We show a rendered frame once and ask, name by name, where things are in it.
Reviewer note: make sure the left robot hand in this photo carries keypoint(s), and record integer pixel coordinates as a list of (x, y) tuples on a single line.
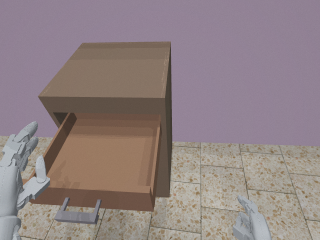
[(15, 159)]

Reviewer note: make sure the right robot hand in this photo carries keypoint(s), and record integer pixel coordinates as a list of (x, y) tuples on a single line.
[(256, 224)]

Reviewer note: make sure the drawer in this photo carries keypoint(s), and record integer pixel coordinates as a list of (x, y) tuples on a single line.
[(112, 157)]

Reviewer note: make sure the cabinet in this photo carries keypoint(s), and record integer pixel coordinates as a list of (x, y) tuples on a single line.
[(118, 78)]

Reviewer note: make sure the handle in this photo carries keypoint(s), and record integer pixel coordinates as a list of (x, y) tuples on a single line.
[(78, 217)]

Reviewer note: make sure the robot left forearm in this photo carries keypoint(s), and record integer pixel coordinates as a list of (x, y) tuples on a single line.
[(9, 227)]

